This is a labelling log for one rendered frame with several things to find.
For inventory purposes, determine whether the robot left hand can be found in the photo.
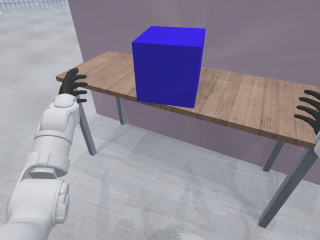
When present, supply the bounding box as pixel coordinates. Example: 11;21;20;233
58;68;88;103

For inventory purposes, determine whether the robot right hand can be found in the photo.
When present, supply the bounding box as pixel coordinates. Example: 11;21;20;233
294;89;320;135

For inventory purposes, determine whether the left robot upper arm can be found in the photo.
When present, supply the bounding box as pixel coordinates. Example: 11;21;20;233
0;178;70;240

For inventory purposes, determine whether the carton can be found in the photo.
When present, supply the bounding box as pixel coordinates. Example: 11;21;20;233
132;26;206;109

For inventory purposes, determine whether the table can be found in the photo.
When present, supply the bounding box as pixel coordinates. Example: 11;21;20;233
56;51;320;228

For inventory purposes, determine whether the left robot forearm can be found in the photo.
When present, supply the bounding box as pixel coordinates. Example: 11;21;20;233
6;93;80;222

